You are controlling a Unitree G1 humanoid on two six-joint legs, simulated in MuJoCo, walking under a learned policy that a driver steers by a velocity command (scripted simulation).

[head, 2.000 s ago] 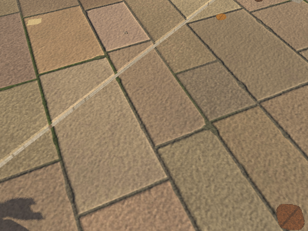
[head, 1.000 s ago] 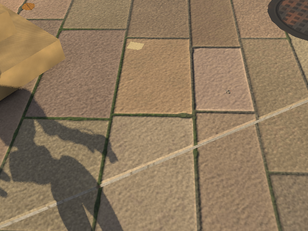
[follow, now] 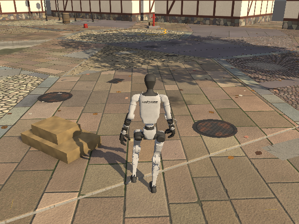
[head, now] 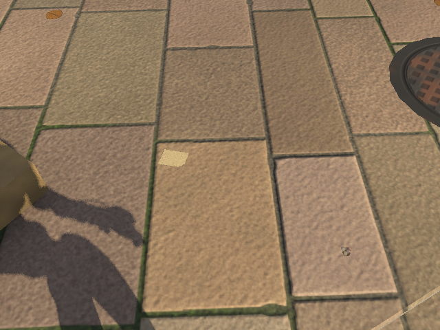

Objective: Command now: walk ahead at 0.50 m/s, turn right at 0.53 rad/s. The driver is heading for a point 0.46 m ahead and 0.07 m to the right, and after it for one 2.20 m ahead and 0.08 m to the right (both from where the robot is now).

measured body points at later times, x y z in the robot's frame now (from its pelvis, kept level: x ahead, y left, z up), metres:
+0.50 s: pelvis +0.26 +0.03 +0.04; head +0.30 +0.03 +0.48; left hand +0.49 +0.25 -0.07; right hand +0.25 -0.25 -0.08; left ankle +0.29 +0.14 -0.71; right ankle +0.28 -0.10 -0.63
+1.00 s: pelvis +0.37 -0.04 +0.03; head +0.39 -0.05 +0.48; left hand +0.57 +0.14 -0.08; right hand +0.37 -0.31 -0.11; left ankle +0.39 +0.09 -0.66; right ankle +0.41 -0.14 -0.71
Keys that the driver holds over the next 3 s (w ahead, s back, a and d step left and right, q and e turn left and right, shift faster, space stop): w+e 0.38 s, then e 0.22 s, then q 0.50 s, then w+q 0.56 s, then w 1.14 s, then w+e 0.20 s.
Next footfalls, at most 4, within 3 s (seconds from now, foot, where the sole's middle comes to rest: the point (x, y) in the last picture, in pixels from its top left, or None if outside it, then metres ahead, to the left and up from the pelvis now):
0.24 left None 0.33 0.14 -0.74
0.68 right None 0.45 -0.15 -0.74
1.14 left None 0.42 0.06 -0.74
1.62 right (287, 280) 0.62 -0.15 -0.74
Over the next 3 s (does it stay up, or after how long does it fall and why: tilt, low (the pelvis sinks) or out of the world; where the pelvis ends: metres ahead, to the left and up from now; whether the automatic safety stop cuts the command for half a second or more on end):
stays up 1.24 0.07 0.04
